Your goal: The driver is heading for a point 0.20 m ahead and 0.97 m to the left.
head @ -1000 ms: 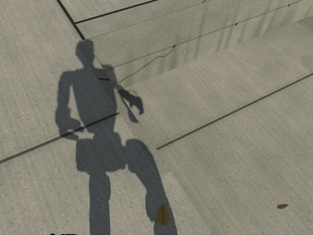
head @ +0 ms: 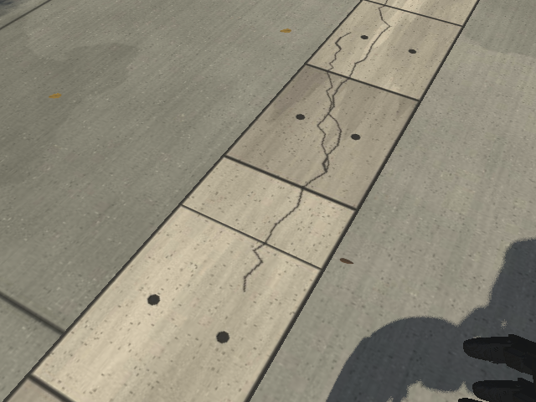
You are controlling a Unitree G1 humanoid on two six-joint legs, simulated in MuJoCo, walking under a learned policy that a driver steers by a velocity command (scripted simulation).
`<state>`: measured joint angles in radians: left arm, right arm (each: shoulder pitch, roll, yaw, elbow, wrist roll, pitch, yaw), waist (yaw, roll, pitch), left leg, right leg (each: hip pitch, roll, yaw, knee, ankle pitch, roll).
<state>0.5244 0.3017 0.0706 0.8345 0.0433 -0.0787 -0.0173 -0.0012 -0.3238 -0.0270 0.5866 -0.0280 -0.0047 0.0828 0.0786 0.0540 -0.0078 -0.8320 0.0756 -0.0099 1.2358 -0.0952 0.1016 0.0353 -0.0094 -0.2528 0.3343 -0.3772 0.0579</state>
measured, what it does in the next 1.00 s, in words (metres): walks ahead, turning left: left foot, then right foot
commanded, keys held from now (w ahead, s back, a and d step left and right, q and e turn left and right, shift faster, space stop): w+q+shift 1.00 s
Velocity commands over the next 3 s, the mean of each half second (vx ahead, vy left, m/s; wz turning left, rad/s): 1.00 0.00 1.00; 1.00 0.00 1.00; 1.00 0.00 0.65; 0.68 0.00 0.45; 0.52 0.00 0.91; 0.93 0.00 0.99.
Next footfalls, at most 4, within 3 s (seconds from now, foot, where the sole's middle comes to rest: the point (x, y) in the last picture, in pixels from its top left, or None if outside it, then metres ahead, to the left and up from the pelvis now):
0.16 left None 0.35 0.08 -0.76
0.58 right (256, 288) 0.81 0.12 -0.76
1.02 left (113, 234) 0.96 0.57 -0.76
1.42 right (42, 155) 1.27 0.91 -0.76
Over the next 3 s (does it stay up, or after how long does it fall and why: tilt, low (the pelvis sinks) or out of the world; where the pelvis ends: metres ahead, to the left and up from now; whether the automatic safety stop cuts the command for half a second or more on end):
stays up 0.95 1.81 0.00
